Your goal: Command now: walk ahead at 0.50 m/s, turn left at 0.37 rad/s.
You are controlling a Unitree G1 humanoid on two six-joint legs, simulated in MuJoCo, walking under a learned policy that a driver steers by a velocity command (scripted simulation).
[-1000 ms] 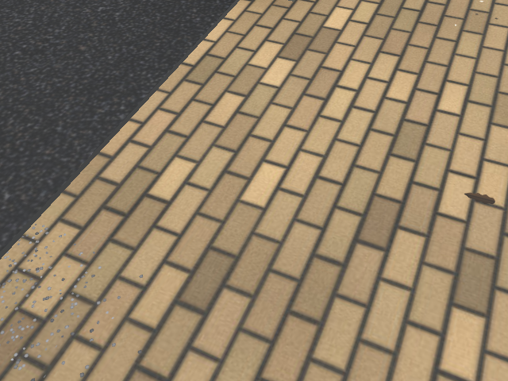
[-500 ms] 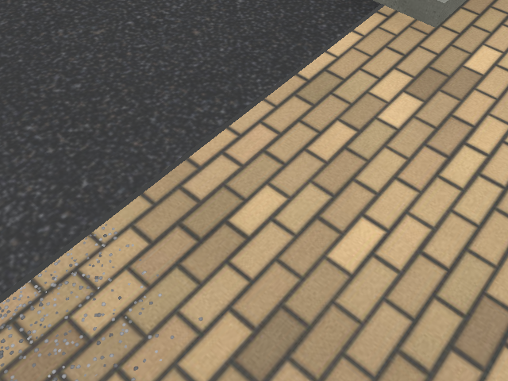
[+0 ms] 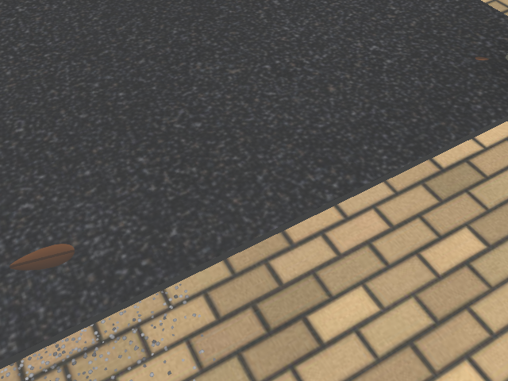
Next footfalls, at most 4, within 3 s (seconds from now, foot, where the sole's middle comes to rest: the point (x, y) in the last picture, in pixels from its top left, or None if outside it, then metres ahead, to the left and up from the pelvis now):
0.30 left None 0.32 0.16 -0.78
0.84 right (310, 330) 0.62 -0.08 -0.78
1.26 left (267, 247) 0.89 0.04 -0.78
1.70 right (327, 308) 0.69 -0.13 -0.78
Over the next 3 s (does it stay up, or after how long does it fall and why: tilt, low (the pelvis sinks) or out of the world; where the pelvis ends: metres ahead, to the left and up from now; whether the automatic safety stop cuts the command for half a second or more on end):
stays up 0.95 -0.22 -0.01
